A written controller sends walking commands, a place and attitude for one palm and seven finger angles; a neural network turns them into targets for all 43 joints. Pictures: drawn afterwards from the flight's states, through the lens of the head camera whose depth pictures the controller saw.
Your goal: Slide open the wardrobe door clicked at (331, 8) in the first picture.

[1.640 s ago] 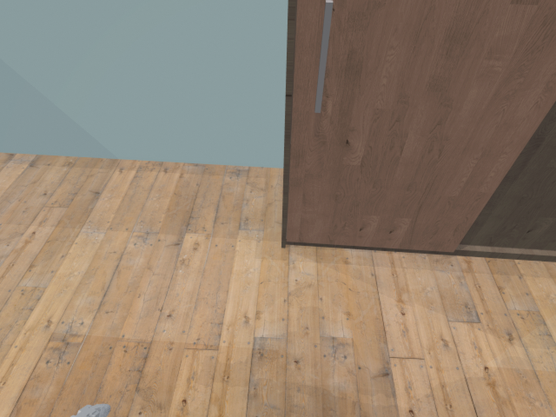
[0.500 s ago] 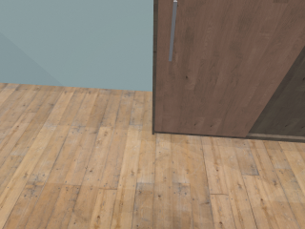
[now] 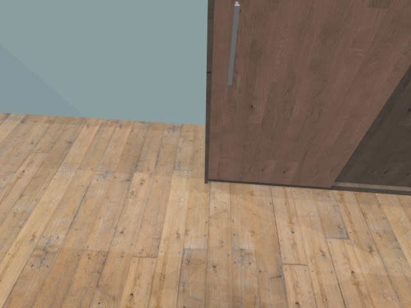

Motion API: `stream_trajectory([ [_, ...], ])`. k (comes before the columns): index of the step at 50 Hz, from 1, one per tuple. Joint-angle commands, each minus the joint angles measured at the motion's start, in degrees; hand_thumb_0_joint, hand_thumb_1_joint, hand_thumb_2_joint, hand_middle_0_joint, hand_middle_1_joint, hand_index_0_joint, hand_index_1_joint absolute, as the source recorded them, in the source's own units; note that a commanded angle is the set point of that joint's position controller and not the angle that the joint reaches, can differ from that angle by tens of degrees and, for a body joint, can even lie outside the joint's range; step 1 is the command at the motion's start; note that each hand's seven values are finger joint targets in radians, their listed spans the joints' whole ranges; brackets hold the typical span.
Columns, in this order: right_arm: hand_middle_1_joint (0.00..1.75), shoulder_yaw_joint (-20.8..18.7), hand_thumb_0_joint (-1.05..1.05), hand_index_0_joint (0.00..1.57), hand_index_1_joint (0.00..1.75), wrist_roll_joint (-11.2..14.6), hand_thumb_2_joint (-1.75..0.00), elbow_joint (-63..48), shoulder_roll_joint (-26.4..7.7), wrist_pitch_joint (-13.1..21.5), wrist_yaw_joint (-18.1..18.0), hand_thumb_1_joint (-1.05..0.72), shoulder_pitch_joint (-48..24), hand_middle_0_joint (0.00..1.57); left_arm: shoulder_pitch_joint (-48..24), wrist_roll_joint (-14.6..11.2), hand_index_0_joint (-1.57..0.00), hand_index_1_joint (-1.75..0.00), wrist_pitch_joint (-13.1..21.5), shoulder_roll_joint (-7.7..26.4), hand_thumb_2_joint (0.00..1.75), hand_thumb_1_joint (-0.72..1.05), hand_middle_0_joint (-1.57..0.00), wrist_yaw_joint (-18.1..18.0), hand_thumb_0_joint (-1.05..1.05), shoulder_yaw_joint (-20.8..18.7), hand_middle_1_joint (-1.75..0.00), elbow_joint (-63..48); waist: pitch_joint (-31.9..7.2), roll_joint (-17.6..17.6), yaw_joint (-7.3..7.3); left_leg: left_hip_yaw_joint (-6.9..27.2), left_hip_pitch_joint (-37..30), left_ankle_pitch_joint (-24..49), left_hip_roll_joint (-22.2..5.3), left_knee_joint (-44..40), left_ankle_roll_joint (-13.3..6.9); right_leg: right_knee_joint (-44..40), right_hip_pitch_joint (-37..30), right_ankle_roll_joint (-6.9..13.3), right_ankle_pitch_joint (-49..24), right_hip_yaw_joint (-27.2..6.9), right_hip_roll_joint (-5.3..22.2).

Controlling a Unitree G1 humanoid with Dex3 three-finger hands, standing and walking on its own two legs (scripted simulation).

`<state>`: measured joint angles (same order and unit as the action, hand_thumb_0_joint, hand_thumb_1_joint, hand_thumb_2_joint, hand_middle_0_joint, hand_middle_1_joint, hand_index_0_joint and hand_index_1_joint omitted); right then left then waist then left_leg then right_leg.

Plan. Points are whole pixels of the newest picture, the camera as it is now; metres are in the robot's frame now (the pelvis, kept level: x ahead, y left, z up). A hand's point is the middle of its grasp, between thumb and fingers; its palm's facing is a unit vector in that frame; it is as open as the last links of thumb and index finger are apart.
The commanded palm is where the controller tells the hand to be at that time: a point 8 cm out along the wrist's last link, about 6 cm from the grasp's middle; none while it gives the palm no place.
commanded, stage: take the last steps up to it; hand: left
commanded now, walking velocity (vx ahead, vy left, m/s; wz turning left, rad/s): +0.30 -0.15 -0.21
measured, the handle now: (232, 46) +0.93 -0.04 +0.10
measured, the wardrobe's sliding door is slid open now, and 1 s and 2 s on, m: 0.00 0.00 0.00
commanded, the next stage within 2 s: come to a stop and stand still in 1.16 s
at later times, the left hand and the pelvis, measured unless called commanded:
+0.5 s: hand out of the picture +0.01 +0.08 -0.17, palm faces +0.03 -0.99 -0.13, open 7.3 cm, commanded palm none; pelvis +0.11 -0.06 -0.01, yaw -3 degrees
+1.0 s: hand (176, 227) +0.36 +0.11 -0.17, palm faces -0.04 -0.98 -0.19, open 7.3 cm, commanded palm none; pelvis +0.29 -0.08 -0.01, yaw -5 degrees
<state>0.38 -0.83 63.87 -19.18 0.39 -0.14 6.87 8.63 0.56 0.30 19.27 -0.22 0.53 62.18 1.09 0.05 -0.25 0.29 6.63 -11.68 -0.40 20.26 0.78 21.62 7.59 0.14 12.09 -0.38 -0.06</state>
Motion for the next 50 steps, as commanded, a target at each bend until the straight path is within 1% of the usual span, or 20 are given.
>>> stream_trajectory([
  [1,0.3,-1.4,0.0,0.2,0.3,-0.5,-0.9,-2.2,-5.8,-0.1,-0.3,-0.9,2.8,0.2,3.5,0.5,-0.2,-0.3,-0.8,4.4,0.9,0.9,-0.2,0.1,0.0,-1.5,-0.3,-1.9,2.6,-1.4,0.48,6.4,2.7,-16.0,-8.0,-5.3,-2.1,-0.3,7.3,0.6,13.7,-3.9,3.4],
  [6,0.3,-4.1,0.0,0.2,0.3,-0.7,-0.9,-3.5,-8.8,0.6,-1.0,-0.9,8.0,0.2,4.5,1.0,-0.2,-0.3,-0.5,1.0,0.9,0.9,-0.2,1.6,0.0,-2.5,-0.3,-5.0,6.5,-8.7,2.0,16.6,0.0,-16.1,-18.3,-8.0,-9.7,16.4,18.8,0.5,13.0,1.9,0.7],
  [8,0.3,-4.5,0.0,0.2,0.3,-0.8,-0.9,-3.3,-7.8,1.1,-1.3,-0.9,9.3,0.2,5.1,0.9,-0.2,-0.3,0.0,0.1,0.9,0.9,-0.2,2.1,0.0,-3.1,-0.3,-5.6,5.7,-8.0,1.77,14.1,0.0,-7.2,-18.7,-5.1,-9.8,15.4,17.4,0.6,13.9,2.2,1.6],
  [10,0.3,-4.3,0.0,0.2,0.3,-0.7,-0.9,-3.6,-5.7,1.4,-1.6,-0.9,7.5,0.2,12.1,0.9,-0.2,-0.3,0.5,-1.2,0.9,0.9,-0.2,2.3,0.0,-3.7,-0.3,-3.7,3.3,-6.8,-1.71,6.4,7.8,-3.0,-14.6,4.2,-6.3,5.8,3.7,1.1,6.6,3.7,1.0],
  [11,0.3,-3.9,0.0,0.2,0.3,-0.4,-0.9,-4.3,-2.7,1.5,-1.4,-0.9,6.9,0.2,17.6,1.1,-0.2,-0.3,1.1,0.9,0.9,0.9,-0.2,1.8,0.0,-4.5,-0.3,-1.9,1.6,1.6,-3.99,0.5,18.1,-7.3,-9.2,15.4,-3.3,-0.2,-7.4,3.0,8.2,-3.8,5.4],
  [12,0.3,-2.7,0.0,0.2,0.3,0.0,-0.9,-6.6,2.0,1.9,-1.1,-0.9,4.5,0.2,24.1,1.1,-0.2,-0.3,1.8,6.1,0.9,0.9,-0.2,0.6,0.0,-5.8,-0.3,0.2,1.6,20.1,-6.1,-8.3,31.5,-18.9,-1.2,31.6,-0.3,-8.7,-14.5,8.4,7.0,-23.3,17.8],
  [13,0.3,-3.1,0.0,0.2,0.3,-0.3,-0.9,-7.9,0.1,1.8,-1.0,-0.9,0.4,0.2,28.0,0.3,-0.2,-0.3,2.2,4.5,0.9,0.9,-0.2,-0.3,0.0,-5.4,-0.3,1.8,3.7,17.3,-7.83,-2.4,33.2,-21.9,-3.2,40.0,-1.3,-10.2,-10.9,10.1,0.3,-27.5,20.7],
  [14,0.3,-3.4,0.0,0.2,0.3,0.0,-0.9,-7.8,1.4,2.0,-0.9,-0.9,-0.6,0.2,26.5,0.6,-0.2,-0.3,2.2,2.2,0.9,0.9,-0.2,-0.6,0.0,-4.8,-0.3,1.7,5.9,8.5,-6.04,-1.2,34.8,-18.8,-4.7,45.1,-1.3,-9.8,-8.7,14.0,-1.0,-26.1,20.8],
  [16,0.3,-3.6,0.0,0.2,0.3,-0.5,-0.9,-6.4,3.7,1.8,-0.4,-0.9,1.2,0.2,21.8,0.9,-0.2,-0.3,2.7,-1.0,0.9,0.9,-0.2,-1.1,0.0,-3.8,-0.3,0.5,5.9,1.1,-2.66,-1.9,34.0,-12.8,-6.4,47.2,-0.5,-8.6,-6.0,14.4,-3.5,-18.7,17.6],
  [19,0.3,-3.9,0.0,0.2,0.3,-0.7,-0.9,-5.2,6.2,1.1,0.1,-0.9,4.1,0.2,21.3,1.1,-0.2,-0.3,3.5,-4.1,0.9,0.9,-0.2,-1.4,0.0,-3.1,-0.3,1.0,5.1,3.7,-0.44,-3.9,31.0,-7.4,-6.9,44.1,0.6,-9.2,-3.1,12.2,-10.2,-10.4,14.0],
  [28,0.3,-3.7,0.0,0.2,0.3,-0.1,-0.9,-7.6,9.6,1.9,0.7,-0.9,-3.4,0.2,26.6,1.2,-0.2,-0.3,3.8,-6.9,0.9,0.9,-0.2,-2.2,0.0,-2.7,-0.3,5.6,7.3,5.7,-1.59,-8.2,27.2,-2.3,-4.8,25.0,-1.1,-7.4,-6.5,9.9,-27.3,-5.5,11.3],
  [30,0.3,-3.8,0.0,0.2,0.3,0.0,-0.9,-7.0,9.5,2.2,0.3,-0.9,-1.6,0.2,25.9,1.0,-0.2,-0.3,3.9,-6.5,0.9,0.9,-0.2,-2.1,0.0,-2.9,-0.3,5.6,6.8,5.3,-0.16,-9.8,20.2,-2.4,-2.8,20.9,-2.4,-3.5,-5.1,9.4,-36.7,-4.0,10.8],
  [32,0.3,-4.3,0.0,0.2,0.3,-0.3,-0.9,-3.9,8.5,2.7,-0.8,-0.9,8.4,0.2,24.6,0.8,-0.2,-0.3,3.9,-6.2,0.9,0.9,-0.2,-2.0,0.0,-3.2,-0.3,5.3,2.4,4.3,4.31,-10.9,6.7,1.7,-0.3,14.2,-3.7,8.4,-3.0,7.6,-43.9,-1.1,8.7],
  [33,0.3,-5.0,0.0,0.2,0.3,-0.7,-0.9,-1.6,6.0,2.9,-1.3,-0.9,16.6,0.2,24.2,0.6,-0.2,-0.3,3.8,-6.7,0.9,0.9,-0.2,-1.8,0.0,-3.3,-0.3,4.9,-1.7,2.0,7.39,-6.3,-5.4,4.3,-3.5,11.0,-5.2,19.5,3.9,6.2,-35.5,-0.2,7.0],
  [34,0.3,-6.4,0.0,0.2,0.3,-1.5,-0.9,-0.3,-0.1,3.3,-2.0,-0.9,23.1,0.2,27.0,0.0,-0.2,-0.3,3.6,-9.3,0.9,0.9,-0.2,-1.3,0.0,-3.4,-0.3,3.6,-8.2,-9.4,7.98,15.5,-17.4,4.0,-19.2,5.8,-11.5,36.9,17.1,3.3,-11.2,3.5,0.8],
  [35,0.3,-6.5,0.0,0.2,0.3,-0.7,-0.9,0.1,-3.1,2.7,-2.1,-0.9,25.2,0.2,24.2,0.1,-0.2,-0.3,3.5,-9.2,0.9,0.9,-0.2,-0.9,0.0,-3.1,-0.3,0.9,-7.7,-12.4,6.97,30.9,-14.4,-1.3,-29.8,-5.3,-16.7,51.4,23.2,2.9,18.1,2.3,-2.9],
  [37,0.3,-5.6,0.0,0.2,0.3,-0.2,-0.9,-2.5,1.5,2.8,-2.1,-0.9,14.7,0.2,17.9,1.0,-0.2,-0.3,2.4,-8.8,0.9,0.9,-0.2,-0.4,0.0,-3.5,-0.3,-0.6,2.8,-4.7,3.61,26.7,1.2,-21.2,-27.0,-11.2,-14.0,56.9,28.7,2.6,12.0,-1.2,3.5],
  [40,0.3,-4.4,0.0,0.2,0.3,-0.8,-0.9,-4.3,6.9,3.7,-1.8,-0.9,9.0,0.2,19.7,1.8,-0.2,-0.3,0.7,-11.4,0.9,0.9,-0.2,0.6,0.0,-3.9,-0.3,-0.7,5.3,-3.9,-1.15,10.6,14.6,-15.5,-19.9,-11.3,-9.9,48.2,22.0,1.3,7.4,-0.1,6.6],
  [42,0.3,-4.6,0.0,0.2,0.3,-1.0,-0.9,-5.6,5.9,3.9,-1.3,-0.9,8.0,0.2,20.2,1.6,-0.2,-0.3,0.1,-12.4,0.9,0.9,-0.2,0.8,0.0,-3.9,-0.3,-1.4,4.4,-6.2,-2.0,2.7,18.1,-11.5,-16.6,-10.7,-9.0,39.9,17.9,0.3,5.5,2.6,7.1],
  [50,0.3,-6.1,0.0,0.2,0.3,-1.2,-0.9,-5.3,0.6,2.5,-0.6,-0.9,11.2,0.2,7.7,1.5,-0.2,-0.3,0.7,-8.3,0.9,0.9,-0.2,2.0,0.0,-4.6,-0.3,-6.4,4.5,-7.8,0.9,2.2,10.9,-14.3,-15.6,-8.3,-9.3,16.1,14.0,-1.1,2.2,7.4,4.8],
])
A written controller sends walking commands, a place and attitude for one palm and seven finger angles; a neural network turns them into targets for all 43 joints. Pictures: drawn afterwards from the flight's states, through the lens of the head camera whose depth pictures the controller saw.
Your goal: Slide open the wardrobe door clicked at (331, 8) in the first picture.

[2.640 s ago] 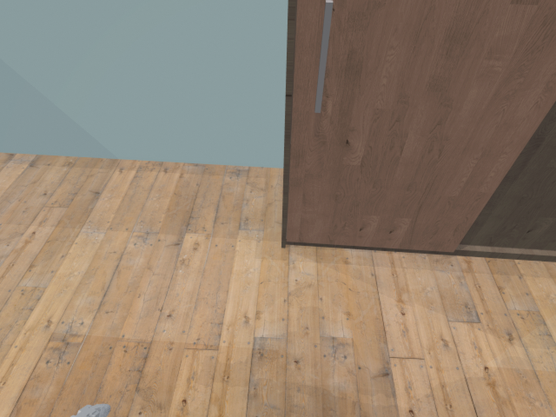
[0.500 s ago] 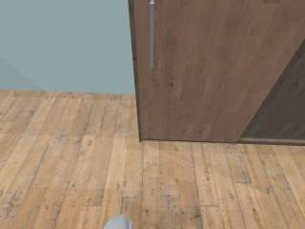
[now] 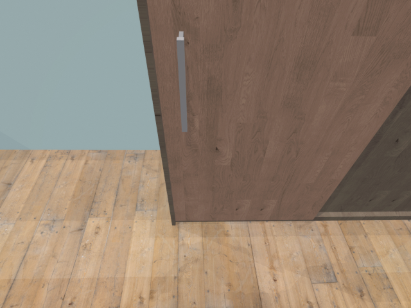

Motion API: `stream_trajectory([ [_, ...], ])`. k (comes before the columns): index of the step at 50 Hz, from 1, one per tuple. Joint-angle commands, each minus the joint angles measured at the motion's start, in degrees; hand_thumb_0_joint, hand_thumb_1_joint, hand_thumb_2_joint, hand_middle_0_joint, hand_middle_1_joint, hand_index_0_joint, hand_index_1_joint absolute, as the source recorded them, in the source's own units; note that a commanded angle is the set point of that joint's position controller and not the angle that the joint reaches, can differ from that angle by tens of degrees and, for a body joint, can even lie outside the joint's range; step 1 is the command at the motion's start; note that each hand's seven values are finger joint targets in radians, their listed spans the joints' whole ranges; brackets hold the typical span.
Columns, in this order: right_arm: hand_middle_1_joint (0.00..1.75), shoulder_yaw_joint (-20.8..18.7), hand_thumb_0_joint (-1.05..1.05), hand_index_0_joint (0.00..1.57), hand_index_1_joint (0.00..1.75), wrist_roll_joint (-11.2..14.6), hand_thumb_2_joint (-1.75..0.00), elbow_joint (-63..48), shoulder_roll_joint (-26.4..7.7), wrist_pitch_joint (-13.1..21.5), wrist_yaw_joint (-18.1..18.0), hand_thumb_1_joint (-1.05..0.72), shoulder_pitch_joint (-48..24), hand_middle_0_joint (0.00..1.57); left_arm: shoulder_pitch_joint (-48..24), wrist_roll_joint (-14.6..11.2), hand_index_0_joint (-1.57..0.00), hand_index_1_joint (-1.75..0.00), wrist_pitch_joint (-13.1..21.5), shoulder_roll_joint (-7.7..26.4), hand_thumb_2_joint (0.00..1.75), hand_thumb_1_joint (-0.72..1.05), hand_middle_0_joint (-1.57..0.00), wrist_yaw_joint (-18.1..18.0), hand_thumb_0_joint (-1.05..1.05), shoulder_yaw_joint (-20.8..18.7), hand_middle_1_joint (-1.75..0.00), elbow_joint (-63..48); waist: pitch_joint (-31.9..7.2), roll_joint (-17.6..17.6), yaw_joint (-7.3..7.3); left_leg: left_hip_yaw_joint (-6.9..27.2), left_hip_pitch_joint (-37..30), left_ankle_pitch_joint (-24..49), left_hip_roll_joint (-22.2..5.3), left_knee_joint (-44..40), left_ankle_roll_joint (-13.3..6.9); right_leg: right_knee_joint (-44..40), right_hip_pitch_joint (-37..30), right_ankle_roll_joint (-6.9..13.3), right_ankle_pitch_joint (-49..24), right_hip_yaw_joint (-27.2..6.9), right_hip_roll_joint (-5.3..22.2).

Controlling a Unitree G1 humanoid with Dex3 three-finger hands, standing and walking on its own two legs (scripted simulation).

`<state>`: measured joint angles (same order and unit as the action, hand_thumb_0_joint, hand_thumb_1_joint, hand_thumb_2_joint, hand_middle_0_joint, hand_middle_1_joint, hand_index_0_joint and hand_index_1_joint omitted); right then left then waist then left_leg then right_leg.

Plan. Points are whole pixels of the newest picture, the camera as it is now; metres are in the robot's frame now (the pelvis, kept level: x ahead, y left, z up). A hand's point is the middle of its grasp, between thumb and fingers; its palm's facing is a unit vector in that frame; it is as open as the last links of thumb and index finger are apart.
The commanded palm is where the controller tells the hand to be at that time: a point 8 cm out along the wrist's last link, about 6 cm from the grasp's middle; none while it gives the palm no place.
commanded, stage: take the last steps up to it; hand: left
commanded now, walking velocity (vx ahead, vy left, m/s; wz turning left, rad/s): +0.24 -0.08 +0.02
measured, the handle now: (183, 87) +0.63 +0.09 +0.10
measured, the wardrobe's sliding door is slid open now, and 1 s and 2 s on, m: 0.00 0.00 0.00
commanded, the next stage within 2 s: come to a stop and stand still in 0.16 s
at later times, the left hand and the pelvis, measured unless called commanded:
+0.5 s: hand out of the picture +0.13 +0.11 -0.19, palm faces +0.08 -0.99 -0.14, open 7.3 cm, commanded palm none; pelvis +0.17 -0.04 -0.01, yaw +0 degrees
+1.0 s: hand (164, 299) +0.18 +0.10 -0.16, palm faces +0.09 -0.96 -0.25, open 7.3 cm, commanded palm none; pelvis +0.15 -0.09 +0.00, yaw +2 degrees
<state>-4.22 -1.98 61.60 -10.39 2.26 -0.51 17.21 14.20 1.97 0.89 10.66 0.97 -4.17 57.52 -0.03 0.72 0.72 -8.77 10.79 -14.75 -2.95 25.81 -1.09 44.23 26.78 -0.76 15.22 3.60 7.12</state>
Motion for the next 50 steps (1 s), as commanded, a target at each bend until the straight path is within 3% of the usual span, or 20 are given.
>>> stream_trajectory([
  [1,0.3,-1.6,0.0,0.2,0.3,-0.1,-0.9,-3.1,-8.3,0.5,-0.2,-0.9,1.1,0.2,2.2,0.1,-0.2,-0.3,0.4,0.9,0.9,0.9,-0.2,0.8,0.0,0.0,-0.3,-1.7,4.5,-7.6,-0.26,10.8,5.3,-10.0,-12.8,-11.4,-7.0,-9.6,-7.4,-0.1,-1.1,4.3,-3.2],
  [3,0.3,-1.1,0.0,0.2,0.3,0.0,-0.9,-2.6,-7.0,0.1,0.0,-0.9,1.6,0.2,6.0,0.0,-0.2,-0.3,1.1,2.9,0.9,0.9,-0.2,0.5,0.0,-0.3,-0.3,0.0,3.5,-3.5,-2.27,8.3,7.8,-8.5,-9.6,-2.7,-4.1,-17.4,-17.0,0.6,-3.1,4.6,-4.9],
  [4,0.3,-0.5,0.0,0.2,0.3,0.4,-0.9,-2.9,-5.1,0.2,0.1,-0.9,1.6,0.2,10.9,0.2,-0.2,-0.3,1.6,5.8,0.9,0.9,-0.2,0.1,0.0,-0.9,-0.3,1.6,1.1,1.7,-4.8,4.3,13.8,-8.6,-6.4,8.0,-2.2,-21.1,-25.7,2.9,1.9,-2.5,0.2],
  [5,0.3,0.6,0.0,0.2,0.3,0.8,-0.9,-4.4,-0.8,0.5,0.5,-0.9,1.4,0.2,16.5,0.3,-0.2,-0.3,2.2,11.7,0.9,0.9,-0.2,-0.6,0.0,-2.0,-0.3,3.2,-1.5,16.7,-6.65,-1.5,24.9,-15.9,0.6,25.1,0.0,-27.7,-33.7,7.9,5.1,-20.4,12.5],
  [6,0.3,0.7,0.0,0.2,0.3,0.8,-0.9,-6.2,-3.4,0.2,0.4,-0.9,-1.5,0.2,18.4,-0.6,-0.2,-0.3,2.3,13.7,0.9,0.9,-0.2,-1.1,0.0,-2.3,-0.3,3.7,-3.0,18.9,-7.9,3.8,28.1,-20.7,0.0,35.4,-0.7,-32.6,-32.1,11.3,7.4,-28.2,16.6],
  [9,0.3,0.4,0.0,0.2,0.3,0.5,-0.9,-5.2,-2.9,0.2,0.6,-0.9,-3.6,0.2,8.1,-0.3,-0.2,-0.3,2.3,6.6,0.9,0.9,-0.2,-2.1,0.0,-0.3,-0.3,1.8,3.2,5.7,-3.0,7.7,28.1,-8.2,-4.4,41.0,-0.4,-31.7,-22.9,11.1,-1.6,-15.2,12.5],
  [11,0.3,0.9,0.0,0.2,0.3,0.3,-0.9,-4.0,-1.2,-0.4,0.6,-0.9,-1.6,0.2,7.3,-0.2,-0.2,-0.3,3.0,4.3,0.9,0.9,-0.2,-2.4,0.0,0.7,-0.3,1.9,2.9,5.1,-1.18,5.8,23.6,-6.3,-4.0,35.8,0.7,-30.0,-20.4,10.2,-17.3,-7.2,10.0],
  [17,0.3,3.2,0.0,0.2,0.3,1.3,-0.9,-1.8,2.1,-0.7,-0.4,-0.9,-0.5,0.2,5.9,-0.9,-0.2,-0.3,1.8,3.2,0.9,0.9,-0.2,-3.4,0.0,1.8,-0.3,3.8,0.3,6.8,-0.06,2.7,6.8,5.9,0.0,7.1,2.2,-21.5,-19.4,6.8,-40.0,1.2,3.7],
  [19,0.3,2.2,0.0,0.2,0.3,1.5,-0.9,-0.7,-1.8,-0.5,-1.0,-0.9,3.1,0.2,6.0,-1.3,-0.2,-0.3,0.9,3.3,0.9,0.9,-0.2,-3.8,0.0,1.6,-0.3,3.5,-2.7,2.0,1.08,4.6,-3.5,33.1,-3.0,-0.2,1.4,-14.1,-17.2,2.7,-32.5,1.6,1.4],
  [22,0.3,0.3,0.0,0.2,0.3,1.9,-0.9,-1.0,-9.0,-1.7,-2.4,-0.9,4.5,0.2,10.7,-1.6,-0.2,-0.3,-1.3,2.7,0.9,0.9,-0.2,-4.5,0.0,1.3,-0.3,2.4,-6.0,-17.7,1.29,17.7,-14.2,79.0,-20.3,0.3,-10.3,5.6,-5.8,-1.5,18.7,1.0,-5.4],
  [24,0.3,-0.1,0.0,0.2,0.3,1.3,-0.9,-2.4,-9.0,-2.8,-3.1,-0.9,-0.1,0.2,7.3,-1.4,-0.2,-0.3,-2.4,3.0,0.9,0.9,-0.2,-4.5,0.0,0.5,-0.3,1.6,-1.9,-13.6,1.19,16.8,-6.6,66.8,-20.4,-1.0,-12.8,15.8,-3.6,-0.9,22.7,-4.3,-4.6],
  [27,0.3,-1.0,0.0,0.2,0.3,0.8,-0.9,-5.4,-9.0,-3.3,-2.7,-0.9,-6.5,0.2,5.9,-1.4,-0.2,-0.3,-2.9,1.8,0.9,0.9,-0.2,-3.6,0.0,-0.3,-0.3,-0.1,-4.8,-9.2,-0.32,13.1,-6.7,50.7,-16.9,-0.6,-10.9,18.3,-1.0,-1.0,17.5,-4.5,-5.2],
  [34,0.3,-1.6,0.0,0.2,0.3,0.7,-0.9,-8.3,-8.2,-4.0,-1.0,-0.9,-12.8,0.2,11.3,-0.8,-0.2,-0.3,-2.4,1.3,0.9,0.9,-0.2,-2.9,0.0,-0.2,-0.3,-1.0,-4.6,-9.0,-4.11,10.5,7.8,14.0,-12.0,1.6,-5.6,-10.4,-17.1,-0.6,1.0,-0.1,-4.5],
  [35,0.3,-1.4,0.0,0.2,0.3,1.1,-0.9,-8.2,-5.7,-4.2,-0.4,-0.9,-11.4,0.2,11.4,-0.2,-0.2,-0.3,-1.9,3.6,0.9,0.9,-0.2,-3.1,0.0,-0.3,-0.3,-1.1,-3.0,-0.7,-4.09,7.7,11.9,1.0,-6.7,6.6,-2.3,-19.4,-19.1,-0.5,-3.4,-3.1,-2.3],
  [36,0.3,-0.6,0.0,0.2,0.3,1.5,-0.9,-9.2,-1.2,-4.6,0.0,-0.9,-9.1,0.2,7.6,0.5,-0.2,-0.3,-1.0,8.7,0.9,0.9,-0.2,-3.3,0.0,-0.5,-0.3,-2.7,0.4,15.8,-2.19,3.8,17.1,-12.9,1.2,16.6,2.2,-28.7,-14.3,3.7,-0.9,-20.7,10.6],
  [37,0.3,-0.9,0.0,0.2,0.3,1.3,-0.9,-10.3,-2.9,-5.4,0.2,-0.9,-11.4,0.2,4.9,0.1,-0.2,-0.3,-1.5,11.7,0.9,0.9,-0.2,-3.0,0.0,-0.4,-0.3,-4.9,2.6,14.8,-3.63,8.2,14.1,-17.1,1.6,24.8,2.0,-33.4,-3.9,8.6,6.8,-24.7,16.7],
  [39,0.3,-1.0,0.0,0.2,0.3,0.6,-0.9,-9.9,-4.1,-6.1,0.6,-0.9,-11.5,0.2,0.4,0.2,-0.2,-0.3,-1.2,11.4,0.9,0.9,-0.2,-3.2,0.0,-1.1,-0.3,-5.6,6.5,12.8,-2.07,11.7,16.2,-11.6,1.2,33.3,1.4,-34.5,-0.4,8.9,11.6,-26.1,14.1],
  [41,0.3,-1.0,0.0,0.2,0.3,0.4,-0.9,-7.8,-5.2,-5.4,1.0,-0.9,-7.4,0.2,-1.8,-0.1,-0.2,-0.3,-0.9,9.7,0.9,0.9,-0.2,-3.0,0.0,-0.7,-0.3,-6.1,5.7,10.3,-0.68,10.7,17.7,-5.4,1.1,35.6,2.2,-30.8,-6.5,6.9,2.5,-17.0,9.6],
  [45,0.3,-0.2,0.0,0.2,0.3,0.7,-0.9,-8.0,-4.9,-4.6,0.7,-0.9,-7.7,0.2,4.0,-0.3,-0.2,-0.3,-0.3,10.1,0.9,0.9,-0.2,-3.4,0.0,-0.9,-0.3,-4.5,0.8,8.1,-3.62,9.3,19.0,-6.7,1.6,30.4,4.0,-25.6,-20.2,8.7,-19.8,-14.2,11.0],
  [50,0.3,0.7,0.0,0.2,0.3,1.4,-0.9,-8.8,-3.9,-4.1,0.4,-0.9,-8.4,0.2,6.6,0.1,-0.2,-0.3,-0.6,11.6,0.9,0.9,-0.2,-3.6,0.0,-1.4,-0.3,-2.3,-1.6,10.1,-5.11,7.2,13.8,-11.2,1.9,17.7,4.0,-23.6,-23.7,10.5,-28.4,-14.1,12.0],
])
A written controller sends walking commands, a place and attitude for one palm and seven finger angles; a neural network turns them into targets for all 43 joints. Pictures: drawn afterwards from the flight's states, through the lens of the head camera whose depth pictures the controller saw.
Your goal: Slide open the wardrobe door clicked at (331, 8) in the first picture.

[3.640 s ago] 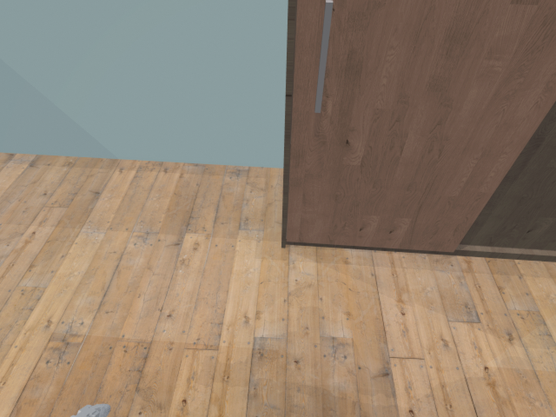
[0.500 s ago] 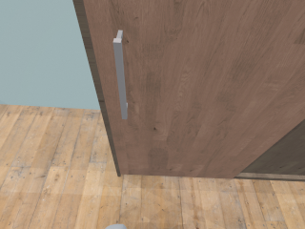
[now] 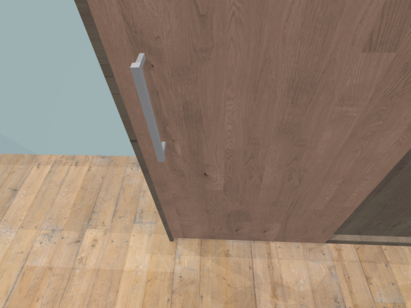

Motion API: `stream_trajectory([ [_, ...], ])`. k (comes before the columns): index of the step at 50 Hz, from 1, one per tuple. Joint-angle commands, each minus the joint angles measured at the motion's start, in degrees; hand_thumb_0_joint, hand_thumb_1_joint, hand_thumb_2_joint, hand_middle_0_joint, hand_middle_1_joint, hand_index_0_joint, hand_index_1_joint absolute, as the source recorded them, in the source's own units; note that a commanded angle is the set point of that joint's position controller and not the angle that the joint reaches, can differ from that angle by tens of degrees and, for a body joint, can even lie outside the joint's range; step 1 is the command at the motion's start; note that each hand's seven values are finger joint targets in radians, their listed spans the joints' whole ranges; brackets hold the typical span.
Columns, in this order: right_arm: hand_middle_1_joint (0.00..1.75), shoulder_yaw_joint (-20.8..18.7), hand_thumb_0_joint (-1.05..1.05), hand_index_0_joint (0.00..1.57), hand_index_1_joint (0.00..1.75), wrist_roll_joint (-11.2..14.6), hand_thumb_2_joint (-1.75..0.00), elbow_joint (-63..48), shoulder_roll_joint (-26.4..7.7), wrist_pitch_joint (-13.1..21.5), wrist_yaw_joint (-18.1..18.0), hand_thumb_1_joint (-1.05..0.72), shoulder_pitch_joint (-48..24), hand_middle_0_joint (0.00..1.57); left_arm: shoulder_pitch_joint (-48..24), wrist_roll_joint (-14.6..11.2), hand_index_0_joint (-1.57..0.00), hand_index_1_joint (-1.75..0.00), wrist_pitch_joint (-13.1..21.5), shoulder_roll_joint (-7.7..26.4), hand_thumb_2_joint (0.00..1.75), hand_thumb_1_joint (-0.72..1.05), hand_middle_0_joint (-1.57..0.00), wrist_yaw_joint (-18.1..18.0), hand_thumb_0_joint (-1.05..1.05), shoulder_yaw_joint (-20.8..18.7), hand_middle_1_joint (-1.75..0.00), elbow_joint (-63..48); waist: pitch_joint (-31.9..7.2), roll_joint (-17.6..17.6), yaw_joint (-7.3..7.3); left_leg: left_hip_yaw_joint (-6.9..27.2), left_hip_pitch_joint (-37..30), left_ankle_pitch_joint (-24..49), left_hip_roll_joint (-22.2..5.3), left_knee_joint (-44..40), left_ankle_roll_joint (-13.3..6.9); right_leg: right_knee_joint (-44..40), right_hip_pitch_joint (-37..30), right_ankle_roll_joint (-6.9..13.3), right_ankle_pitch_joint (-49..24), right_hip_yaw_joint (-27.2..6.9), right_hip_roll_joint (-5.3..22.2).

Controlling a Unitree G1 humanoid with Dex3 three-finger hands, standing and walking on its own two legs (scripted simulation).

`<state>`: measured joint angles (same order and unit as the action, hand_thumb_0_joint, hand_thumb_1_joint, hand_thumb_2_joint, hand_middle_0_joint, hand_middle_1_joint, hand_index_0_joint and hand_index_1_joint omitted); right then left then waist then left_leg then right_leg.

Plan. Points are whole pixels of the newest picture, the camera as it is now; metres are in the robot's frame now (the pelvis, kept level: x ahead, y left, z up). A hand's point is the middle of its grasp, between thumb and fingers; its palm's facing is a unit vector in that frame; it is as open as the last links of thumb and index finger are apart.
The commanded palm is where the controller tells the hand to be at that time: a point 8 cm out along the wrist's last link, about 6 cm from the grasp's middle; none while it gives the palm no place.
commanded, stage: come to a stop and stand still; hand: left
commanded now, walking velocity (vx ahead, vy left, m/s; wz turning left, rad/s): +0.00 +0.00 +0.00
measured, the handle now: (152, 115) +0.49 +0.16 +0.10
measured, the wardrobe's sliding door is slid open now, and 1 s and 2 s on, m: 0.00 0.00 0.00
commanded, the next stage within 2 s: look again from close up in 0.82 s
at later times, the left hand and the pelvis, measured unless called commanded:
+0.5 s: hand out of the picture -0.01 +0.23 -0.18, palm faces +0.01 -0.98 -0.18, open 7.3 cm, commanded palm none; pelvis -0.02 +0.06 +0.00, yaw -1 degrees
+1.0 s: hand out of the picture -0.03 +0.23 -0.18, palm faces +0.00 -0.98 -0.20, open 7.3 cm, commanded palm none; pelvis -0.02 +0.07 -0.01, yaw -1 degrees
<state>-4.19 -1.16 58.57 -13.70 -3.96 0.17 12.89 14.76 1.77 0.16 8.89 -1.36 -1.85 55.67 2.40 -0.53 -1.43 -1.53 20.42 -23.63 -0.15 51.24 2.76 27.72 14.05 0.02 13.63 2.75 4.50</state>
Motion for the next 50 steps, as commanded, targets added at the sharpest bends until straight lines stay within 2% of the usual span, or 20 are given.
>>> stream_trajectory([
  [1,0.3,0.7,0.0,0.2,0.3,0.7,-0.9,-5.4,-0.5,2.2,-0.4,-0.9,-3.0,0.2,5.2,0.3,-0.2,-0.3,0.0,13.4,0.9,0.9,-0.2,-1.2,0.0,-3.7,-0.3,-0.5,-4.3,11.7,-2.5,-0.4,1.9,-1.7,-0.7,-10.4,-0.2,-7.3,-9.6,9.4,-24.7,-12.7,14.1],
  [4,0.3,1.1,0.0,0.2,0.3,0.9,-0.9,-2.7,-0.2,3.0,-0.8,-0.9,3.9,0.2,1.0,-0.2,-0.2,-0.3,-0.5,12.7,0.9,0.9,-0.2,-1.0,0.0,-3.5,-0.3,-0.1,-5.5,12.0,1.06,-2.6,-9.9,8.8,-0.1,-25.9,-0.8,-4.6,-3.6,5.7,-17.2,-9.3,10.3],
  [5,0.3,1.2,0.0,0.2,0.3,0.8,-0.9,-1.7,-1.0,3.5,-1.0,-0.9,5.5,0.2,0.5,-0.7,-0.2,-0.3,-0.7,11.0,0.9,0.9,-0.2,-0.9,0.0,-3.1,-0.3,-0.1,-5.7,8.1,1.53,-1.8,-15.4,13.0,-1.5,-30.5,-1.4,-2.0,0.5,3.6,-12.0,-7.5,7.6],
  [6,0.3,0.8,0.0,0.2,0.3,0.4,-0.9,-1.7,-4.1,4.0,-1.1,-0.9,5.8,0.2,1.4,-1.0,-0.2,-0.3,-1.2,8.3,0.9,0.9,-0.2,-0.7,0.0,-2.5,-0.3,-0.4,-5.8,-1.6,1.27,5.6,-18.2,16.5,-8.7,-32.2,-3.7,2.0,6.2,0.9,-1.2,-3.9,3.0],
  [7,0.3,0.5,0.0,0.2,0.3,0.2,-0.9,-2.4,-7.2,4.0,-1.3,-0.9,4.8,0.2,0.9,-1.0,-0.2,-0.3,-1.4,5.6,0.9,0.9,-0.2,-0.5,0.0,-1.9,-0.3,-0.9,-3.5,-10.1,1.04,12.6,-12.4,17.7,-16.1,-35.1,-7.4,5.3,6.9,-1.4,7.8,0.6,-0.5],
  [8,0.3,0.6,0.0,0.2,0.3,0.1,-0.9,-2.6,-6.6,3.9,-1.6,-0.9,2.8,0.2,-0.5,-0.6,-0.2,-0.3,-1.6,4.8,0.9,0.9,-0.2,-0.5,0.0,-1.5,-0.3,-0.7,-0.8,-10.0,0.93,14.0,-7.4,17.1,-17.7,-38.0,-9.8,10.4,6.3,-2.0,11.8,0.6,-1.1],
  [9,0.3,1.2,0.0,0.2,0.3,0.0,-0.9,-2.0,-5.1,4.3,-2.1,-0.9,1.2,0.2,-1.6,-0.5,-0.2,-0.3,-1.9,4.9,0.9,0.9,-0.2,-0.5,0.0,-1.4,-0.3,0.3,0.5,-13.1,0.99,12.9,-6.4,18.3,-15.8,-39.5,-10.4,14.3,5.9,-2.0,13.2,-0.8,-0.9],
  [11,0.3,1.9,0.0,0.2,0.3,0.0,-0.9,-1.3,-3.5,4.3,-2.5,-0.9,-0.9,0.2,0.2,-0.6,-0.2,-0.3,-1.9,5.0,0.9,0.9,-0.2,-0.1,0.0,-1.1,-0.3,2.5,1.2,-11.7,-0.11,7.9,-7.8,26.8,-13.1,-36.5,-10.5,15.8,5.5,-1.4,11.4,-1.6,-0.5],
  [14,0.3,1.8,0.0,0.2,0.3,0.3,-0.9,0.2,-3.3,4.6,-2.6,-0.9,0.3,0.2,2.2,-0.9,-0.2,-0.3,-1.0,4.0,0.9,0.9,-0.2,0.0,0.0,-0.3,-0.3,4.3,-1.2,-7.2,-0.26,5.0,-13.0,36.6,-11.6,-31.5,-9.8,4.1,1.6,-1.7,5.5,-0.2,-0.8],
  [17,0.3,2.0,0.0,0.2,0.3,1.1,-0.9,1.5,-1.0,5.1,-2.5,-0.9,2.3,0.2,4.5,-0.8,-0.2,-0.3,0.2,6.1,0.9,0.9,-0.2,-0.5,0.0,0.1,-0.3,6.6,-2.3,1.0,0.42,2.9,-10.0,25.7,-7.1,-28.1,-5.0,-6.6,-6.6,-0.1,-13.9,-5.4,3.4],
  [18,0.3,2.1,0.0,0.2,0.3,1.2,-0.9,1.6,-0.3,5.1,-2.2,-0.9,2.5,0.2,3.7,-0.9,-0.2,-0.3,0.2,6.9,0.9,0.9,-0.2,-0.6,0.0,0.2,-0.3,6.4,-1.1,-0.3,0.91,2.8,-9.2,20.7,-6.4,-29.9,-4.4,-6.4,-6.3,0.5,-14.6,-5.7,4.7],
  [20,0.3,2.3,0.0,0.2,0.3,0.8,-0.9,2.5,-0.4,4.5,-2.2,-0.9,2.4,0.2,2.2,-0.9,-0.2,-0.3,0.4,6.1,0.9,0.9,-0.2,-0.5,0.0,0.4,-0.3,6.9,1.4,6.8,1.38,1.9,-10.6,15.7,-5.8,-30.6,-3.5,-7.5,-1.7,0.9,-9.1,-6.2,4.0],
  [25,0.3,3.0,0.0,0.2,0.3,0.8,-0.9,4.5,-0.3,5.0,-2.1,-0.9,3.7,0.2,2.4,-1.0,-0.2,-0.3,0.0,4.9,0.9,0.9,-0.2,-0.7,0.0,0.7,-0.3,7.6,2.7,0.9,0.95,3.2,-8.9,12.3,-6.6,-34.9,-4.1,-8.4,-2.6,-0.1,-3.7,-4.8,2.0],
  [38,0.3,3.0,0.0,0.2,0.3,0.9,-0.9,6.5,0.9,5.6,-2.4,-0.9,7.2,0.2,5.0,-1.0,-0.2,-0.3,0.1,3.4,0.9,0.9,-0.2,-1.0,0.0,1.0,-0.3,8.9,2.1,-0.2,0.7,3.4,-8.8,13.7,-7.0,-35.9,-4.4,-7.6,-4.3,-0.2,-6.6,-3.6,1.9],
  [39,0.3,3.7,0.0,0.2,0.3,1.2,-0.9,1.9,-1.5,6.4,-1.5,-0.9,2.5,0.2,7.5,-0.3,-0.2,-0.3,1.5,5.4,0.9,0.9,-0.2,-3.2,0.0,2.0,-0.3,9.8,3.5,-0.9,-0.28,1.3,-4.9,23.6,-7.4,-24.7,-3.0,-5.1,-2.5,0.9,-17.0,-5.1,4.1],
  [40,0.3,3.7,0.0,0.2,0.3,0.6,-0.9,1.2,0.8,5.9,-1.3,-0.9,6.1,0.2,6.2,-0.9,-0.2,-0.3,1.8,6.9,0.9,0.9,-0.2,-2.5,0.0,1.5,-0.3,7.7,-0.2,-3.2,1.78,2.3,-5.9,9.7,-4.4,-28.0,-3.0,-4.6,-2.7,2.1,-1.7,-5.7,4.2],
  [41,0.3,3.7,0.0,0.2,0.3,0.2,-0.9,1.0,0.4,5.9,-1.1,-0.9,7.6,0.2,5.5,-0.8,-0.2,-0.3,1.7,6.4,0.9,0.9,-0.2,-1.9,0.0,1.7,-0.3,6.8,0.4,-3.5,1.86,3.3,-4.1,5.6,-4.9,-29.2,-3.6,-2.9,-0.5,2.3,5.0,-4.6,2.5],
  [43,0.3,3.8,0.0,0.2,0.3,0.0,-0.9,-0.2,0.2,6.4,-1.1,-0.9,8.5,0.2,5.8,-0.5,-0.2,-0.3,1.4,4.9,0.9,0.9,-0.2,-1.2,0.0,1.8,-0.3,6.3,-0.7,-9.5,1.42,6.0,-2.2,6.5,-6.6,-32.4,-4.9,0.7,-1.9,2.3,2.1,-1.8,0.4],
  [47,0.3,3.9,0.0,0.2,0.3,0.5,-0.9,-0.6,0.0,6.5,-1.6,-0.9,9.1,0.2,6.1,-0.9,-0.2,-0.3,1.6,3.3,0.9,0.9,-0.2,-0.9,0.0,2.3,-0.3,6.9,1.4,0.6,1.47,5.4,-4.6,12.1,-6.2,-31.4,-5.7,-1.4,-1.3,2.0,-1.9,-3.1,0.8],
  [50,0.3,4.1,0.0,0.2,0.3,0.5,-0.9,-0.1,-0.1,6.4,-1.6,-0.9,9.2,0.2,5.7,-0.9,-0.2,-0.3,1.5,3.5,0.9,0.9,-0.2,-0.9,0.0,2.3,-0.3,7.0,3.6,1.1,1.57,4.4,-4.9,12.7,-5.9,-31.9,-5.5,-1.9,-0.4,1.8,-2.3,-3.4,1.0],
])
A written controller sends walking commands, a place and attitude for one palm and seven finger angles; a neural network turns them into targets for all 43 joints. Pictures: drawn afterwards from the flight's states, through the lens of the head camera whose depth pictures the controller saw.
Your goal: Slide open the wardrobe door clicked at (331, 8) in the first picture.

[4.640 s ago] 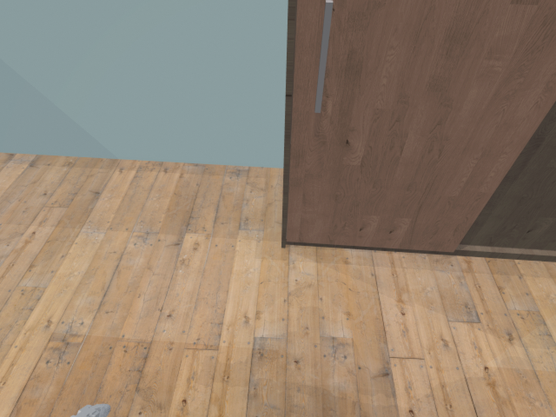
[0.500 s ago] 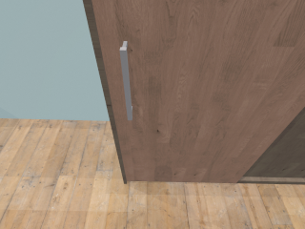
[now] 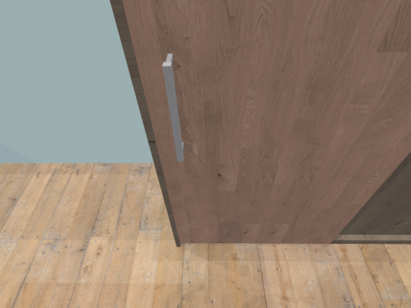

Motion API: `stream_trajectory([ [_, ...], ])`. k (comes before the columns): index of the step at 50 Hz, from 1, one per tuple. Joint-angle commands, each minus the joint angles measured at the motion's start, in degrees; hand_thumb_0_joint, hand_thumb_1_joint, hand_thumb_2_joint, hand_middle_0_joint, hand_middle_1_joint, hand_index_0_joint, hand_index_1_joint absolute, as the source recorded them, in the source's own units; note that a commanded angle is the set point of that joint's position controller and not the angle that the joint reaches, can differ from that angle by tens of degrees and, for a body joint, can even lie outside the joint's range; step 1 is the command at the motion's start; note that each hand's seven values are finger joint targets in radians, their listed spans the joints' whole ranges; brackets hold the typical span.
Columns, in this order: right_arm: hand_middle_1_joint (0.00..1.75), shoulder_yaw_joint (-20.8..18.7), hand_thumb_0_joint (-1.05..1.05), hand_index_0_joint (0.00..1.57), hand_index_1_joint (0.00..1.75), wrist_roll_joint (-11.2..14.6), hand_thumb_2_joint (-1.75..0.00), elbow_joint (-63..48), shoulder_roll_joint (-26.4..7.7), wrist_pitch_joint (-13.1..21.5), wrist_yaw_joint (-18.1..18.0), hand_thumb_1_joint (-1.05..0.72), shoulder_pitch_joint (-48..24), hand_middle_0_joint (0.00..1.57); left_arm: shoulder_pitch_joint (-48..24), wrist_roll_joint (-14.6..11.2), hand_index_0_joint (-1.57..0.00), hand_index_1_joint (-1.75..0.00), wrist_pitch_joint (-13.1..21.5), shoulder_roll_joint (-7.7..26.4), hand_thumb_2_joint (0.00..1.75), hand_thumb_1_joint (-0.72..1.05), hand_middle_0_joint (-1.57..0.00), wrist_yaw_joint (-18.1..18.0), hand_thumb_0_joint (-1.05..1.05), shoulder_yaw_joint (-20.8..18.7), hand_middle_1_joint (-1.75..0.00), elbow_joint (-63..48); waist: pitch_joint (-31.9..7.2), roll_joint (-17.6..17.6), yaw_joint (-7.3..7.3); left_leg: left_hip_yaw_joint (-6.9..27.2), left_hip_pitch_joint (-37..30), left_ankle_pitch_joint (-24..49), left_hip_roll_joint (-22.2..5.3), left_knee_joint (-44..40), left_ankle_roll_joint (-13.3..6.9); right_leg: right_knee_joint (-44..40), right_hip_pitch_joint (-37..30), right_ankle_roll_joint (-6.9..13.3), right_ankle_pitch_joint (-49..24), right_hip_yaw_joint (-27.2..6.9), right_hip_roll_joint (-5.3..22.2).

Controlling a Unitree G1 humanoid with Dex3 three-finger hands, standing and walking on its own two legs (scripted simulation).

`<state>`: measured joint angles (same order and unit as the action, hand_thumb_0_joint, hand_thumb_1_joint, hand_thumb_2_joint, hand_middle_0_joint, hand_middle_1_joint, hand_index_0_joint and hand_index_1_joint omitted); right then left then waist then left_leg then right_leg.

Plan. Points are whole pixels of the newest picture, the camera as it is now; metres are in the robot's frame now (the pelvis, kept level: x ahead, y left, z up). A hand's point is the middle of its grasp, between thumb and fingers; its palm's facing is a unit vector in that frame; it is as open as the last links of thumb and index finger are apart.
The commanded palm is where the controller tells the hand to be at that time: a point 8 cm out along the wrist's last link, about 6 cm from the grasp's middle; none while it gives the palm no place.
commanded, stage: look again from close up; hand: left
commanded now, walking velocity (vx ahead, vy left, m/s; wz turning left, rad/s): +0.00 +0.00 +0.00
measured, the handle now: (175, 114) +0.51 +0.10 +0.11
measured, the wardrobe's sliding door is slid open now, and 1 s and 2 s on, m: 0.00 0.00 0.00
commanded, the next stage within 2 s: raise the hand with hooked fingers in 0.96 s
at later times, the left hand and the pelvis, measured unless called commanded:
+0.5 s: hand out of the picture +0.03 +0.15 -0.17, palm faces +0.01 -0.98 -0.22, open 7.3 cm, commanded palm none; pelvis +0.02 -0.03 +0.00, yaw +0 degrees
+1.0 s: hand out of the picture +0.02 +0.13 -0.17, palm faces +0.03 -0.98 -0.20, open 7.3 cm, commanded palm none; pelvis +0.02 -0.04 +0.01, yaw +0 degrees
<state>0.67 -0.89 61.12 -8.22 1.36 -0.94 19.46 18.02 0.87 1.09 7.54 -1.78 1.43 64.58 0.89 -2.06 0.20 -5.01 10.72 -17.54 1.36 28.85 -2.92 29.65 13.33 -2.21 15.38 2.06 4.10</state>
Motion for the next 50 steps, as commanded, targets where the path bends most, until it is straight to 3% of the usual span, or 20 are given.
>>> stream_trajectory([
  [1,0.3,-0.7,0.0,0.2,0.3,0.2,-0.9,-2.4,-5.6,1.1,-0.6,-0.9,2.7,0.2,2.5,-0.1,-0.2,-0.3,0.6,4.9,0.9,0.9,-0.2,-0.4,0.0,-1.1,-0.3,-1.9,5.0,2.6,0.02,7.9,4.2,7.1,-7.2,-9.7,0.1,-4.1,0.3,4.0,-4.5,-3.2,1.4],
  [3,0.3,-0.6,0.0,0.2,0.3,0.2,-0.9,-1.7,-5.6,1.2,-0.6,-0.9,2.7,0.2,2.4,0.0,-0.2,-0.3,0.6,5.3,0.9,0.9,-0.2,-0.5,0.0,-1.3,-0.3,-1.9,4.9,2.0,0.0,7.6,3.6,8.6,-7.2,-10.0,0.1,-3.9,-0.3,3.9,-5.6,-2.9,1.5],
  [7,0.3,-0.5,0.0,0.2,0.3,0.2,-0.9,-0.9,-6.1,1.2,-0.7,-0.9,2.2,0.2,2.3,-0.2,-0.2,-0.3,0.6,5.7,0.9,0.9,-0.2,-0.5,0.0,-1.5,-0.3,-1.7,3.7,4.0,0.0,6.5,1.1,11.0,-7.2,-9.4,0.4,-4.3,-0.8,3.9,-8.0,-3.4,1.9],
  [10,0.3,-0.5,0.0,0.2,0.3,0.2,-0.9,-0.3,-6.1,1.2,-0.8,-0.9,1.2,0.2,2.0,-0.2,-0.2,-0.3,0.7,6.2,0.9,0.9,-0.2,-0.6,0.0,-1.7,-0.3,-1.9,3.4,3.0,-0.23,5.9,0.2,13.6,-7.1,-8.9,0.5,-4.3,-1.6,4.0,-11.1,-3.8,2.2],
  [27,0.3,-0.8,0.0,0.2,0.3,0.2,-0.9,1.7,-5.5,0.7,-1.0,-0.9,0.0,0.2,0.5,-0.2,-0.2,-0.3,0.8,7.5,0.9,0.9,-0.2,-0.4,0.0,-2.1,-0.3,-2.2,1.7,1.8,-0.32,4.6,-1.6,13.6,-7.4,-8.3,1.6,-6.0,-3.9,4.6,-16.1,-4.1,2.9],
  [28,0.3,-0.8,0.0,0.2,0.3,0.2,-0.9,1.8,-5.4,0.7,-1.0,-0.9,0.2,0.2,0.5,-0.1,-0.2,-0.3,0.8,7.5,0.9,0.9,-0.2,-0.5,0.0,-2.2,-0.3,-2.3,1.6,3.0,-0.28,4.8,-1.8,14.4,-7.5,-8.1,1.5,-5.9,-4.4,4.6,-17.4,-3.9,2.6],
  [46,0.3,-0.8,0.0,0.2,0.3,0.2,-0.9,2.6,-4.9,0.4,-1.1,-0.9,0.2,0.2,0.7,-0.2,-0.2,-0.3,0.7,7.1,0.9,0.9,-0.2,-0.4,0.0,-2.3,-0.3,-2.2,3.1,2.5,-0.54,4.7,-1.1,11.9,-7.5,-8.8,2.0,-7.7,-4.1,4.7,-13.9,-3.7,2.7],
  [50,0.3,-0.8,0.0,0.2,0.3,0.2,-0.9,2.7,-4.9,0.5,-1.2,-0.9,0.3,0.2,1.1,-0.2,-0.2,-0.3,0.8,7.1,0.9,0.9,-0.2,-0.4,0.0,-2.4,-0.3,-2.2,2.1,2.3,-0.53,4.8,-1.7,13.4,-7.5,-8.5,2.0,-7.6,-4.8,4.8,-15.8,-3.6,2.8],
])
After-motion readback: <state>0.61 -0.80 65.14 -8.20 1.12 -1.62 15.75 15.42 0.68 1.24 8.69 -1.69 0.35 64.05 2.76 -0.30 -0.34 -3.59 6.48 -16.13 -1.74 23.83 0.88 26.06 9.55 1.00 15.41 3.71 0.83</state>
